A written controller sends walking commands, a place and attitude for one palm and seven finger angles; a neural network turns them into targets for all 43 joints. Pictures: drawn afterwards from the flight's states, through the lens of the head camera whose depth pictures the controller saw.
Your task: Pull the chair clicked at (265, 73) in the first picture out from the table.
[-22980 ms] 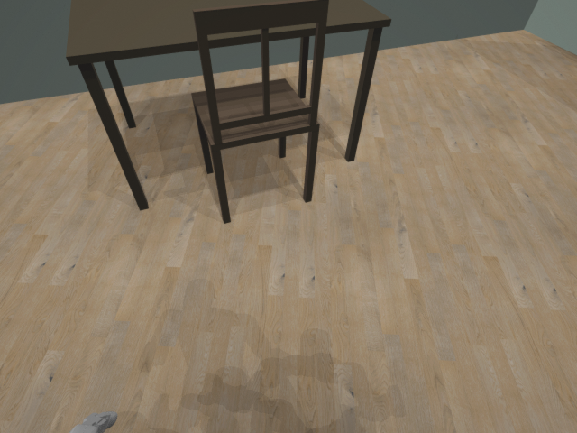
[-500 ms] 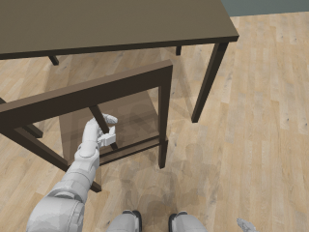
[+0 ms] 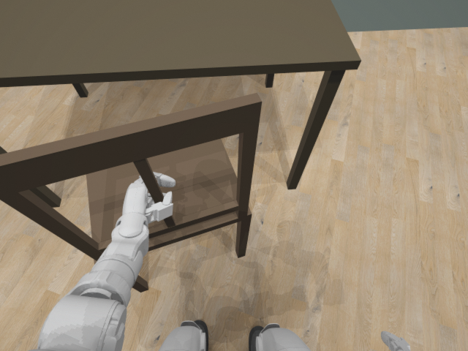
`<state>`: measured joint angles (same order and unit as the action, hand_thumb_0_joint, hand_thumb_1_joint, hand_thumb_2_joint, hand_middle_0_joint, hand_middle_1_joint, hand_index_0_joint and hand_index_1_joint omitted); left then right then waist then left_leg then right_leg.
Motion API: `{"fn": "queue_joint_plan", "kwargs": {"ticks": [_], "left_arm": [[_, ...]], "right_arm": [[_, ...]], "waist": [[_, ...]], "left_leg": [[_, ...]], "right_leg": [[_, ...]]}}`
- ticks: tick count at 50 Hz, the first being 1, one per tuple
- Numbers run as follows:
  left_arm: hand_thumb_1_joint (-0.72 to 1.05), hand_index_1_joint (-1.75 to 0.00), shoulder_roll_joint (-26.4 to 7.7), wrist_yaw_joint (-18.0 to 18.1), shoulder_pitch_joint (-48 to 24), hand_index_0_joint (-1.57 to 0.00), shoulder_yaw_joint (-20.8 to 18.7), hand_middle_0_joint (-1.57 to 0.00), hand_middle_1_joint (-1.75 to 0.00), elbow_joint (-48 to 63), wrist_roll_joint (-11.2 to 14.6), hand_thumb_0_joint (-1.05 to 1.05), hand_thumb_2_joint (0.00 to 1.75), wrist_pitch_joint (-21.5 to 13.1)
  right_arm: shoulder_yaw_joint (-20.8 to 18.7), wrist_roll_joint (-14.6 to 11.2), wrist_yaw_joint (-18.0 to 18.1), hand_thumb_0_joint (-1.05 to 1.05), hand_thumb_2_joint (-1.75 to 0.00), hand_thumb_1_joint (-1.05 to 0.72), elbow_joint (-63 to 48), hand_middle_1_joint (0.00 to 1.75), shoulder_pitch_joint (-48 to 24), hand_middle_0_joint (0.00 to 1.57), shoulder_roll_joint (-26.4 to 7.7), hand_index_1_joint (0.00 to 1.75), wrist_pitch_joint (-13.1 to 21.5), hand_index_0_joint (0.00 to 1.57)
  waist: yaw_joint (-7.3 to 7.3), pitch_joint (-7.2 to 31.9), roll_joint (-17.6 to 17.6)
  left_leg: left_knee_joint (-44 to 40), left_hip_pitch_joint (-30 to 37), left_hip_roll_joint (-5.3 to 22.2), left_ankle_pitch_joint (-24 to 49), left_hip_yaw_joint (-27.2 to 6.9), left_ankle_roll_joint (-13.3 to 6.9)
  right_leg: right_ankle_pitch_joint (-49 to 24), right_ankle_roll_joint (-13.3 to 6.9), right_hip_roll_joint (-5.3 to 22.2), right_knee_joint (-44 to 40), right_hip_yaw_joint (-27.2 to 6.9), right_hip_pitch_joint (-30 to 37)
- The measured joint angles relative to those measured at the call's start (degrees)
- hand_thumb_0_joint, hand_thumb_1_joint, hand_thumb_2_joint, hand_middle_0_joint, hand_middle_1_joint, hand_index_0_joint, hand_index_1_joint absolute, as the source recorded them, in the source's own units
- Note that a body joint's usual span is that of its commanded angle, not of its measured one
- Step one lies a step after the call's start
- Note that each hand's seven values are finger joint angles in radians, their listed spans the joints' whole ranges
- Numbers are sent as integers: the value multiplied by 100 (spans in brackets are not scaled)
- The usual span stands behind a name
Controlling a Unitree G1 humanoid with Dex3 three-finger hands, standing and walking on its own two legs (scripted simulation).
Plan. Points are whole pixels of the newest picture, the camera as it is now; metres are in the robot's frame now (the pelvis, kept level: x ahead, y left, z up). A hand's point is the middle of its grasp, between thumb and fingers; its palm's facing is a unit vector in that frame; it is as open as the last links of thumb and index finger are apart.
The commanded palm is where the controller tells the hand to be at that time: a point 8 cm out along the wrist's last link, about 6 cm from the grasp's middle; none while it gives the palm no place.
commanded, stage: step backward, pulling the chair out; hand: left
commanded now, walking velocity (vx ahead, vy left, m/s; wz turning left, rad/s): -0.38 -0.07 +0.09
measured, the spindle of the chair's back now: (158, 197) +0.41 +0.15 -0.07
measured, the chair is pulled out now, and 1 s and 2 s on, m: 0.15 0.15 0.16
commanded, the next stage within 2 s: stop walking, hand still on the chair in 0.84 s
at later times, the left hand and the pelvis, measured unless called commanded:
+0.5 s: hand (167, 205) +0.38 +0.13 -0.06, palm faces +0.04 -0.98 -0.21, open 5.1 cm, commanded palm +0.37 +0.18 -0.05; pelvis -0.01 -0.01 +0.00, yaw -1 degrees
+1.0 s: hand (167, 206) +0.38 +0.13 -0.06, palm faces +0.01 -0.98 -0.20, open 5.1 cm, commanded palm +0.36 +0.18 -0.04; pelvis +0.00 +0.00 +0.00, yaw -1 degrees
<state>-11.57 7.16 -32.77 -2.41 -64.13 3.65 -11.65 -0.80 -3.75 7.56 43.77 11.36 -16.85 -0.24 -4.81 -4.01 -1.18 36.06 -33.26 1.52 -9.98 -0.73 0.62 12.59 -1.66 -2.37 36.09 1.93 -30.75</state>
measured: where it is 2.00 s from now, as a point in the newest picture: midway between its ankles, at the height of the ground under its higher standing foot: outside the picture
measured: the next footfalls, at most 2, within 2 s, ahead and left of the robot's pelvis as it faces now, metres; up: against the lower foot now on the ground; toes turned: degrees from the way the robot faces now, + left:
none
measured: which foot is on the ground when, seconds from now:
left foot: down 0.00-1.00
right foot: down 0.00-1.00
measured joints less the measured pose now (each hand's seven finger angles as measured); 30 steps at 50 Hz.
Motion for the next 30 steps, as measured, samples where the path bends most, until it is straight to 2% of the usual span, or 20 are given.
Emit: {"fn": "queue_joint_plan", "kwargs": {"ticks": [16, 30], "left_arm": [[70, -145, -65, -81, -63, -50, -125, -27, -113, 27, 21, -1, 79, 30], [69, -145, -118, -41, -56, -50, -203, -27, -113, 2, 5, -1, 80, 51]], "right_arm": [[127, 73, -58, 1, -90, -90, 33, 30, -33, 20, 396, 30, 51, 21], [30, 57, -56, 1, -90, -90, 63, 30, 20, 20, 170, 30, 26, 21]], "waist": [[3, -38, -76], [-42, -55, -44]], "left_leg": [[130, -151, 50, -11, 58, 5], [69, -95, 73, 20, 0, 58]], "right_leg": [[-20, -15, -45, 128, -56, -178], [-30, -57, -70, 76, -1, -115]]}}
